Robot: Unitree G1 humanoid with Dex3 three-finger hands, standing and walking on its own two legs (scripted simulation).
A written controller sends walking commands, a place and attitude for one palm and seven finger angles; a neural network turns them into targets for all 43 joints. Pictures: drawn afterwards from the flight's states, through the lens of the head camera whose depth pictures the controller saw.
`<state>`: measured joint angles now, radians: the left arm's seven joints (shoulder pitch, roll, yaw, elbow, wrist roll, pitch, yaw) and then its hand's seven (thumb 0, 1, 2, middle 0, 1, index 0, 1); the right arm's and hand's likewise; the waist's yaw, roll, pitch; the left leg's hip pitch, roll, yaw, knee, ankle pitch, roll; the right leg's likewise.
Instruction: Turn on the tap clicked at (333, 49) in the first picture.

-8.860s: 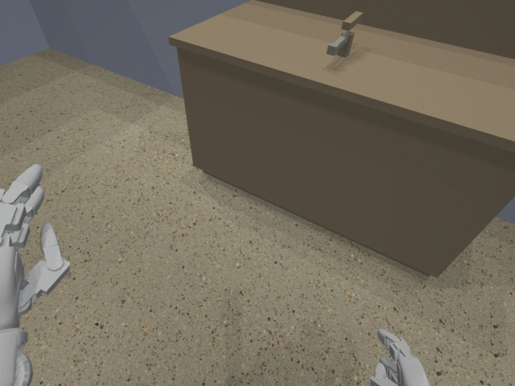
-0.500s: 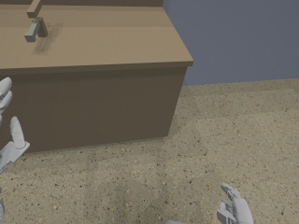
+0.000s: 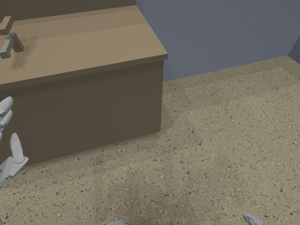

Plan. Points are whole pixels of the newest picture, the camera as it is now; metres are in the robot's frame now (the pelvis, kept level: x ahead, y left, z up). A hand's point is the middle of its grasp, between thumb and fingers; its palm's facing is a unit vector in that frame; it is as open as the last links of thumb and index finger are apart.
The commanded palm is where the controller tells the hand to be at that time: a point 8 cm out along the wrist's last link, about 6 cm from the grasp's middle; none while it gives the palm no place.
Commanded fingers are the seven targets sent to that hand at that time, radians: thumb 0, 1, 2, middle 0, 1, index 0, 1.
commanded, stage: take the last steps up to it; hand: left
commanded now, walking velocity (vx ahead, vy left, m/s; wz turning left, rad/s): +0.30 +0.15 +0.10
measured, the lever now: (4, 53) +0.73 +0.61 +0.07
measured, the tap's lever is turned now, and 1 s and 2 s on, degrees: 0 0 0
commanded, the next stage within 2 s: come to a stop and stand still in 1.46 s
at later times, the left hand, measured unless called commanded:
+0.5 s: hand (8, 140) +0.26 +0.29 +0.16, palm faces +0.45 -0.76 -0.47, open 7.4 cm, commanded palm +0.20 +0.33 +0.17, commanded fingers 0.00 0.90 0.90 -0.20 -0.30 -0.20 -0.30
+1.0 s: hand out of the picture +0.39 +0.38 +0.18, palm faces +0.39 -0.81 -0.44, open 7.4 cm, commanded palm +0.32 +0.43 +0.17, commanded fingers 0.00 0.90 0.90 -0.20 -0.30 -0.20 -0.30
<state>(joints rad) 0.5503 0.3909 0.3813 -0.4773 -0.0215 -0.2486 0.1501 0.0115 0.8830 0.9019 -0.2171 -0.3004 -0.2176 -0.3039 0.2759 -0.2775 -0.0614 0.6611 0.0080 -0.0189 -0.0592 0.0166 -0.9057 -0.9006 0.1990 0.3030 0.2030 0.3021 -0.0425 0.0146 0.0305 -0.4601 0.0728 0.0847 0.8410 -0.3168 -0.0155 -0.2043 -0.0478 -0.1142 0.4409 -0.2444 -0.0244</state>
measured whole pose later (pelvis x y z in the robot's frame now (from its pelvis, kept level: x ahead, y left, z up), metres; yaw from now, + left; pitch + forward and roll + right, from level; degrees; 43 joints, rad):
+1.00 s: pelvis +0.17 +0.14 -0.01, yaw +1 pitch +2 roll +0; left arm 0.48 0.40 0.41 -0.56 -0.03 -0.25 0.15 0.01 0.89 0.90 -0.21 -0.30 -0.21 -0.30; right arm 0.18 -0.13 -0.01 0.60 0.02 -0.11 -0.03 0.01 -0.90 -0.90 0.20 0.30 0.20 0.30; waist -0.02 -0.02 0.05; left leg -0.27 0.05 0.19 0.51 -0.27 0.04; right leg -0.51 -0.08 -0.13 1.06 -0.43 0.03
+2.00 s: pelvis +0.23 +0.20 +0.00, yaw -2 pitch +0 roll -1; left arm 0.48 0.42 0.39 -0.58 -0.06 -0.17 0.14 0.01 0.89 0.90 -0.21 -0.30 -0.21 -0.30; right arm 0.17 -0.12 0.05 0.57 -0.01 -0.08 -0.01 0.01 -0.90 -0.90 0.21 0.30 0.21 0.30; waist 0.01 0.02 0.08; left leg -0.32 0.12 0.15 0.46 -0.13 -0.01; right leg -0.26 0.01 -0.10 0.60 -0.40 0.04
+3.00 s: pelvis +0.16 +0.18 +0.00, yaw -2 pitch -2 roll +0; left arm 0.46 0.37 0.32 -0.46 -0.02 -0.17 0.16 0.01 0.89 0.90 -0.21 -0.30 -0.21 -0.30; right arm 0.27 -0.21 0.03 0.61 -0.01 -0.05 -0.06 0.02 -0.90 -0.90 0.20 0.30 0.21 0.30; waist 0.00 -0.01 0.03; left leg -0.23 0.00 0.06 0.47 -0.21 0.03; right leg -0.25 0.04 -0.12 0.39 -0.12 -0.05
